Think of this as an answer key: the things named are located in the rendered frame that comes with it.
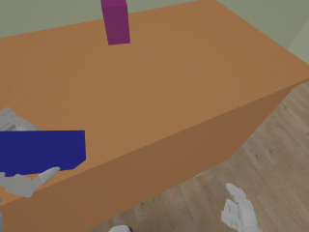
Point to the robot left hand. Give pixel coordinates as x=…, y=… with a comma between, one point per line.
x=20, y=184

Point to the robot right hand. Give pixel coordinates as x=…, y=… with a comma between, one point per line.
x=243, y=214

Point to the table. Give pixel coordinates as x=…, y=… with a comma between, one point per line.
x=195, y=81

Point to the sponge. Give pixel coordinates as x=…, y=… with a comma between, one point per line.
x=26, y=152

